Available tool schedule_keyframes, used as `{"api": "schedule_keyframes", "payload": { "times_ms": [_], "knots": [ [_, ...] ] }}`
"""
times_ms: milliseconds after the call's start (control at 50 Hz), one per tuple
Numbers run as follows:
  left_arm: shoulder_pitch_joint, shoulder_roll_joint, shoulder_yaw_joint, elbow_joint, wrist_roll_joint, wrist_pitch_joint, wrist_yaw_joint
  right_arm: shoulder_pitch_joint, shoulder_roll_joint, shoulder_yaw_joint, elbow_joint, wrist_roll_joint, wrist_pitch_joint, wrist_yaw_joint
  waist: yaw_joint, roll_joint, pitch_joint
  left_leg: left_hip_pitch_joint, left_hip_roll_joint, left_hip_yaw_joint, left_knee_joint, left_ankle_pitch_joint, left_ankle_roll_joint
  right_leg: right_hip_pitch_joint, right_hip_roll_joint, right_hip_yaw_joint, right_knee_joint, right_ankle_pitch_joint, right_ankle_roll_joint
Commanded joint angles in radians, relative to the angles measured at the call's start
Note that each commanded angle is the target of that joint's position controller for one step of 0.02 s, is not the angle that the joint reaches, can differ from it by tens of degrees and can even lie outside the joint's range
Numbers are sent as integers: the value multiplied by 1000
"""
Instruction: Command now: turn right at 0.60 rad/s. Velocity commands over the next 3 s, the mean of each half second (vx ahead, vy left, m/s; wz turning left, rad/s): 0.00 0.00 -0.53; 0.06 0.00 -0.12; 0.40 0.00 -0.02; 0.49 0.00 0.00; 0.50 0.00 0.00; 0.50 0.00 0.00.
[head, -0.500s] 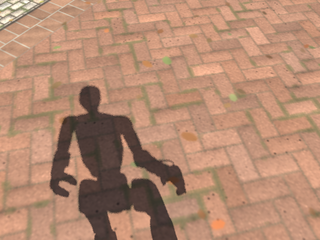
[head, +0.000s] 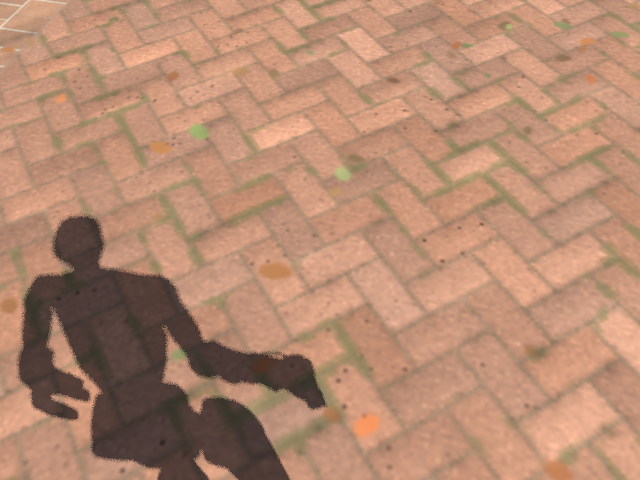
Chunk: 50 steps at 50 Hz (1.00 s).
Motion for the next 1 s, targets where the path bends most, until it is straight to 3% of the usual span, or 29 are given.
{"api": "schedule_keyframes", "payload": {
  "times_ms": [20, 60, 100, 120, 140, 160, 180, 200, 220, 260, 360, 460, 500, 520, 540, 560, 580, 600, 640, 680, 760, 820, 860, 900, 920, 940, 960, 980, 1000],
  "knots": [
    [19, 179, 52, -52, 4, -5, -3, -21, -79, -12, -90, 9, -22, -8, 11, -135, -95, -15, -25, -7, -84, -24, 17, 137, -267, 322, -60, 354, -171],
    [-14, 180, 55, -56, 1, -2, -7, 12, -79, -9, -90, 14, -29, -12, -10, -141, -101, 79, -45, -10, -187, -12, 31, 102, -245, 354, -49, 365, -143],
    [-71, 167, 52, -63, -14, 0, -5, 89, -73, -7, -71, 9, -40, -25, -69, -120, -99, 259, -43, -4, -443, 140, 42, 9, -183, 344, -8, 249, -70],
    [-59, 125, 42, -71, -22, -4, -1, 104, -129, -18, -70, -3, -47, -36, -62, -27, -104, 361, 89, -117, -556, 131, 68, -96, -116, 281, 76, 43, -7],
    [13, 47, 25, -81, -24, -7, 3, 51, -221, -31, -101, -10, -45, -38, -13, 205, -108, 438, 360, -390, -627, 147, 147, -255, 48, 62, 295, -298, 51],
    [-5, 145, 48, -73, 16, -2, 8, 35, -236, -40, -105, -14, -37, -27, -30, 194, -64, 282, 428, -438, -610, 247, 252, -283, 46, -33, 478, -401, 63],
    [-11, 169, 60, -63, 22, 2, 3, 12, -170, -23, -111, -11, -39, -19, -8, 124, -33, 224, 393, -376, -600, 299, 267, -253, 1, -20, 589, -356, 66],
    [5, 161, 61, -40, 18, 8, -6, -40, -120, -9, -116, -5, -42, -14, 16, 89, -4, 190, 322, -267, -590, 324, 241, -238, -11, -28, 654, -292, 71],
    [29, 151, 60, -25, 10, 14, -17, -77, -105, -4, -126, -8, -42, -15, 32, 108, -8, 201, 262, -180, -578, 356, 214, -239, -12, -45, 703, -242, 81],
    [41, 138, 54, -14, 0, 22, -33, -64, -103, -3, -127, -9, -46, -23, 18, 136, -29, 264, 228, -92, -552, 486, 213, -267, -21, -82, 741, -215, 107],
    [-59, 96, 32, -47, -5, 32, -38, 66, -124, -18, -80, -8, -52, -21, -57, 137, -53, 411, 273, -67, -509, 592, 248, -292, -48, -107, 584, -247, 129],
    [-65, 64, 5, -51, -14, 30, -28, 45, -150, -26, -60, -13, -50, 4, -54, 188, -77, 330, 274, -26, -457, 649, 246, -75, -54, -178, 299, -299, 89],
    [-38, 59, -3, -40, -16, 21, -20, 46, -160, -28, -43, -8, -42, 11, -34, 187, -81, 309, 266, -22, -411, 685, 233, 9, -48, -204, 138, -222, 68],
    [-5, 52, -8, -24, -8, 12, -15, 37, -157, -25, -37, 2, -38, 13, -6, 164, -81, 269, 251, -1, -369, 664, 202, 94, -48, -213, -26, -94, 54],
    [0, 72, -9, -20, 8, 1, -7, 64, -143, -21, -25, 6, -37, 15, 0, 110, -85, 197, 233, 15, -332, 564, 144, 195, -82, -150, -164, 42, 43],
    [9, 138, -4, -31, 25, -13, -1, 106, -72, -2, -42, -3, -37, 23, -22, -106, -132, 66, 160, 81, -173, 254, 73, 322, -312, 131, -233, 103, 10],
    [-26, 198, 4, -34, 9, -18, 4, 66, -23, 17, -75, 4, -25, 18, -18, -265, -80, 24, 41, 102, -146, -158, 36, 169, -471, 263, -187, 375, -133],
    [-23, 135, -6, -23, 5, -26, 5, 34, -82, 3, -56, 5, -9, 9, 10, -170, -64, 50, 67, 32, -48, -172, 30, 148, -446, 218, -170, 369, -181],
    [-108, 71, -34, -16, 7, -29, 12, 59, -88, -4, -20, 12, -5, 16, -37, -144, -28, 50, 63, 13, -31, -82, 30, 127, -349, 99, -177, 337, -138],
    [-106, 72, -38, 1, 1, -35, 24, 99, -92, -8, 14, -6, -6, 18, -43, -162, -49, 64, 46, 30, -19, -28, 20, 164, -300, 35, -149, 466, -117],
    [-90, 63, -45, 38, 1, -39, 23, 87, -46, 8, 39, 1, -3, 14, -27, -135, -59, 123, 36, 39, -132, -18, 9, 159, -287, 16, -130, 406, -116],
    [-91, 67, -43, 65, 3, -36, 26, 89, -42, 11, 61, 6, -4, 2, -21, -140, -51, 179, 21, 51, -270, 21, 16, 132, -285, 51, -120, 292, -114],
    [-81, 89, -33, 87, -10, -28, 28, 138, -31, 16, 91, -12, -20, 0, -43, -117, -75, 302, -1, 92, -405, 129, 35, 66, -250, 75, -145, -147, -88],
    [-90, 78, -29, 89, -2, -20, 22, 177, -63, 13, 102, -33, -43, 0, -60, -71, -12, 362, 65, -2, -414, -62, 89, -110, -207, 93, -111, -478, -74],
    [-140, 57, -33, 64, -3, -18, 15, 192, -122, -4, 116, -20, -46, 5, -69, 56, 67, 296, 115, -130, -502, -273, 139, -211, -120, -2, -37, -479, -49],
    [-201, 55, -31, 43, 3, -24, 7, 255, -142, -13, 137, -10, -51, 9, -108, 153, 111, 289, 216, -302, -642, -418, 201, -268, -56, -104, 139, -371, -26],
    [-226, 38, -33, 26, 14, -38, -3, 268, -157, -20, 154, -12, -57, 12, -106, 223, 152, 282, 330, -445, -743, -451, 253, -301, -43, -192, 258, -262, -12],
    [-238, 60, -26, 21, 20, -48, -8, 262, -133, -18, 156, -20, -63, 12, -104, 183, 167, 271, 364, -481, -780, -399, 280, -333, -87, -163, 357, -256, -8],
    [-208, 62, -21, 27, 18, -59, -15, 235, -133, -19, 151, -21, -72, 12, -73, 144, 142, 292, 358, -459, -775, -331, 280, -337, -108, -147, 390, -253, -8]
  ]
}}
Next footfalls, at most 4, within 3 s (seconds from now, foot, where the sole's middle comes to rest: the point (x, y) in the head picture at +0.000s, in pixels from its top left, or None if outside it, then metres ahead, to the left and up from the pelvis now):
0.12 left None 0.05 0.12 -0.78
0.56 right None -0.02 -0.09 -0.78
0.88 left None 0.02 0.11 -0.78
1.20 right None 0.06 -0.14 -0.78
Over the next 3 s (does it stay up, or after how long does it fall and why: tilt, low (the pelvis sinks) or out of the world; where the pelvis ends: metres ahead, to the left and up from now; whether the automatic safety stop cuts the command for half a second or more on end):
stays up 0.95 -0.27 0.00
